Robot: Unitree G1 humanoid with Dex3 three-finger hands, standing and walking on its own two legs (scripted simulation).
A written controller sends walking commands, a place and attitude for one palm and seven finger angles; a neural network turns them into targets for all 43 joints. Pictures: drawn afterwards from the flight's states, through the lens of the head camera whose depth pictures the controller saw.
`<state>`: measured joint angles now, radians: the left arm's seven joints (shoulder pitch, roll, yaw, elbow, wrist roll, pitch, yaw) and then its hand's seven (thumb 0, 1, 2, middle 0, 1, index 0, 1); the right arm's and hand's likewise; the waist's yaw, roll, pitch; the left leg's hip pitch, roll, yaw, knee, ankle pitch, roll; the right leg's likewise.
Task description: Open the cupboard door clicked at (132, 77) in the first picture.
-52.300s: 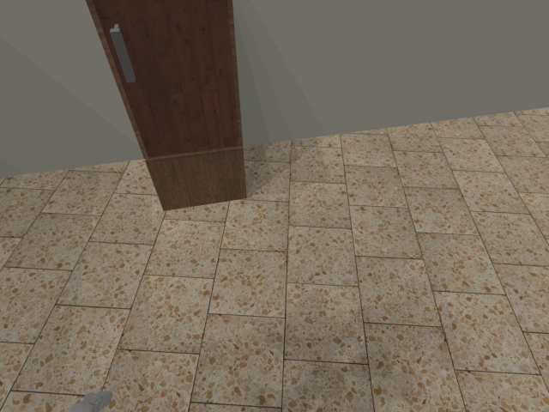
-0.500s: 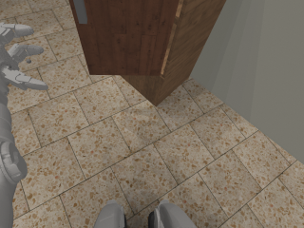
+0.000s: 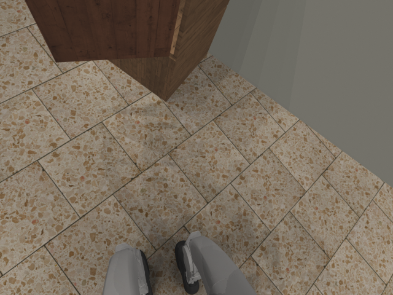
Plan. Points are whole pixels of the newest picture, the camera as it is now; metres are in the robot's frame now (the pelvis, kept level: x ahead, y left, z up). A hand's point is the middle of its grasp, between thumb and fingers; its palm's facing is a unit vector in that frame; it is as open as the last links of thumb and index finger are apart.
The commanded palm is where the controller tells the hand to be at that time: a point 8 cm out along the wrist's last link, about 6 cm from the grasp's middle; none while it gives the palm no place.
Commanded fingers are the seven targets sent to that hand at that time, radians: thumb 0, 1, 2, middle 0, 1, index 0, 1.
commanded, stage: move the hooked fingers beside the handle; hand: left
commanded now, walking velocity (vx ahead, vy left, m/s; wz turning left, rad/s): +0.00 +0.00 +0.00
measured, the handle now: out of the picture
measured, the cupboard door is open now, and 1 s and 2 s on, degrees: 48 48 48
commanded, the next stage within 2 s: none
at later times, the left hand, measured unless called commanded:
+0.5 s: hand out of the picture +0.69 +0.24 +0.09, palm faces +0.05 -1.00 +0.01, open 14.0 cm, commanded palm +0.72 +0.21 +0.10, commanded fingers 0.00 -0.50 0.30 -0.30 -1.20 -0.30 -1.20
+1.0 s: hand out of the picture +0.69 +0.24 +0.11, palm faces +0.04 -1.00 +0.03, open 14.0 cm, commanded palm +0.72 +0.20 +0.09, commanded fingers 0.00 -0.50 0.30 -0.30 -1.20 -0.30 -1.20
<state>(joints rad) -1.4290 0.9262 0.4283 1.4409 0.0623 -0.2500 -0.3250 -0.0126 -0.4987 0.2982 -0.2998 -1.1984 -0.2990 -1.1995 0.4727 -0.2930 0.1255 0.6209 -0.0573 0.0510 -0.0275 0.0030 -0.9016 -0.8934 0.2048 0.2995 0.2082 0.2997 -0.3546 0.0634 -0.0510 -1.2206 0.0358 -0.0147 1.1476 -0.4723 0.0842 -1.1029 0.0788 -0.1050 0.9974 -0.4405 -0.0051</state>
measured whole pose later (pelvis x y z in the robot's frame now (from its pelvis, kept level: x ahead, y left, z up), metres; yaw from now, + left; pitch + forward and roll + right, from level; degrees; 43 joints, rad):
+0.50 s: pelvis +0.02 +0.01 -0.01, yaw -4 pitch +38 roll -12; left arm -1.68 1.14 0.41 1.46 0.21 -0.14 -0.31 -0.01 -0.50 0.30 -0.30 -1.20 -0.30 -1.20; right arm 0.58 -0.26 0.16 0.60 -0.10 0.04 0.00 0.00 -0.90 -0.89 0.21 0.30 0.21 0.30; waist -0.47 0.10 -0.02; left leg -1.34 0.06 -0.04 1.20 -0.52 0.09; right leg -1.20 0.11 -0.12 0.99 -0.45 0.00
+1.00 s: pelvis +0.03 +0.01 +0.00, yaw -2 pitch +37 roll -14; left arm -1.68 1.05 0.39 1.40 0.19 -0.13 -0.30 -0.01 -0.50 0.30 -0.30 -1.20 -0.30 -1.20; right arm 0.61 -0.26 0.13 0.60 -0.12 0.04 0.04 0.00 -0.90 -0.89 0.20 0.30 0.21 0.30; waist -0.46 0.10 -0.01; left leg -1.32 0.04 -0.09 1.17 -0.51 0.09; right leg -1.17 0.12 -0.12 0.96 -0.42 0.00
